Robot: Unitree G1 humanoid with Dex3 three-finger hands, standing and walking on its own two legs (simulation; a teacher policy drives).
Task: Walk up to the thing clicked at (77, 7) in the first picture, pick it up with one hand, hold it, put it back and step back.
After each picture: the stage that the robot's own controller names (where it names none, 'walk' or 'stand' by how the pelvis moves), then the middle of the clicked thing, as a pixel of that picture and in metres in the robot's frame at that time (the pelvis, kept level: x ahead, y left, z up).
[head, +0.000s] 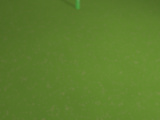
stand; (77, 0) +2.40 +0.07 -0.65
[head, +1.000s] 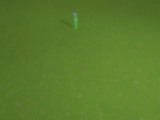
walk; (75, 21) +2.26 +0.26 -0.65
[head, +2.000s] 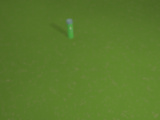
walk; (70, 29) +1.58 +0.26 -0.65
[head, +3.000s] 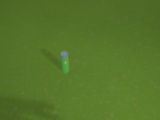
walk; (64, 62) +1.02 +0.21 -0.64
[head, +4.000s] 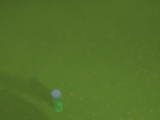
walk; (57, 101) +0.61 +0.21 -0.64
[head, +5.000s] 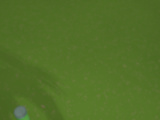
walk; (23, 117) +0.42 +0.31 -0.62
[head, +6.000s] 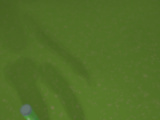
stand; (30, 115) +0.46 +0.40 -0.63
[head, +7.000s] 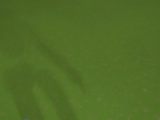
walk; out of the picture +0.42 +0.38 -0.65
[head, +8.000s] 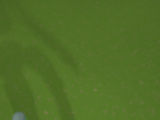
stand; out of the picture +0.37 +0.33 -0.63
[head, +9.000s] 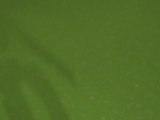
walk; out of the picture +0.35 +0.39 -0.66
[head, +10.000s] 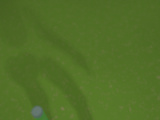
stand; (40, 117) +0.42 +0.31 -0.62
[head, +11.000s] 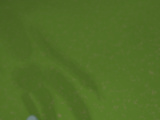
walk; out of the picture +0.40 +0.43 -0.63
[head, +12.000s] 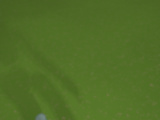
stand; out of the picture +0.48 +0.30 -0.65
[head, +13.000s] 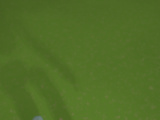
stand; out of the picture +0.43 +0.29 -0.66
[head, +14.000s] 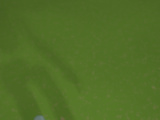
stand; out of the picture +0.43 +0.29 -0.66
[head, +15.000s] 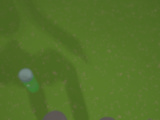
go down; (30, 81) +0.46 +0.31 -0.47
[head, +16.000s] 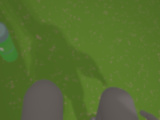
go down; (4, 44) +0.47 +0.36 -0.24
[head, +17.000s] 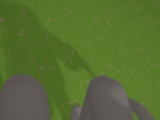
close in; out of the picture +0.44 +0.40 -0.21
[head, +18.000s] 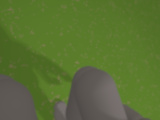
close; out of the picture +0.42 +0.42 -0.15
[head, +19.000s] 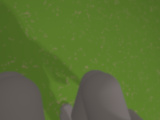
lift; out of the picture +0.38 +0.36 -0.15
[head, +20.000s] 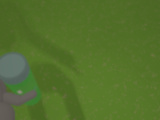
lift; (23, 84) +0.33 +0.20 +0.03
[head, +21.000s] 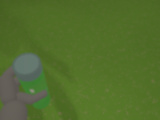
hold; (35, 85) +0.33 +0.17 +0.05
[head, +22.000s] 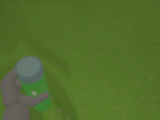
hold; (36, 88) +0.33 +0.16 +0.03
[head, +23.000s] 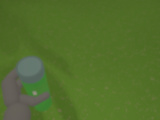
crouch; (37, 88) +0.33 +0.16 +0.03
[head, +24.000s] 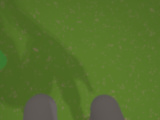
crouch; out of the picture +0.42 +0.31 -0.05
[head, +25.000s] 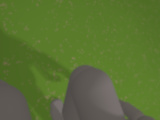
lower; out of the picture +0.40 +0.38 -0.16
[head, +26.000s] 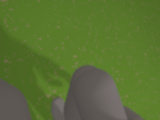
lower; out of the picture +0.40 +0.41 -0.16
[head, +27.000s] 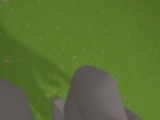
lower; out of the picture +0.40 +0.41 -0.16
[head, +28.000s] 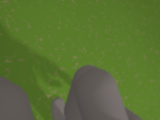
lower; out of the picture +0.40 +0.40 -0.16
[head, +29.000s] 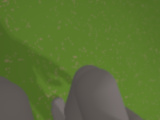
loosen; out of the picture +0.40 +0.40 -0.16
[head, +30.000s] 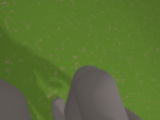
withdraw; out of the picture +0.41 +0.40 -0.16
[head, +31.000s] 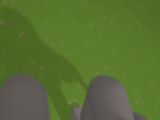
stand; out of the picture +0.43 +0.37 -0.20
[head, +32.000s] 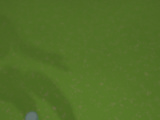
stand; out of the picture +0.41 +0.27 -0.57
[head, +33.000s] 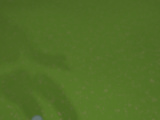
stand; out of the picture +0.42 +0.28 -0.60
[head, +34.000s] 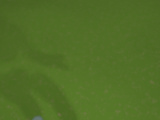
stand; out of the picture +0.42 +0.27 -0.60
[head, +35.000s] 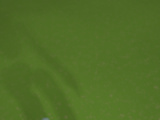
stand; out of the picture +0.43 +0.26 -0.65
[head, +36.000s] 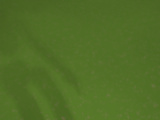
stand; out of the picture +0.40 +0.27 -0.66
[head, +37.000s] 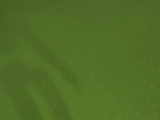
stand; out of the picture +0.39 +0.28 -0.66
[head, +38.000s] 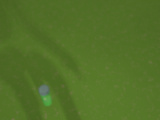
walk; (45, 96) +0.54 +0.23 -0.63
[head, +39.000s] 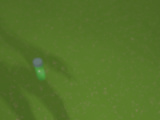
walk; (39, 69) +0.74 +0.32 -0.64
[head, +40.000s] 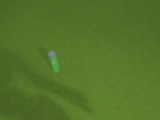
stand; (54, 62) +1.01 +0.35 -0.64
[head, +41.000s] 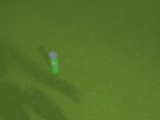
stand; (54, 63) +1.00 +0.28 -0.65
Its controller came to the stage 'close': yes
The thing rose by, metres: 0.68
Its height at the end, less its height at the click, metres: +0.00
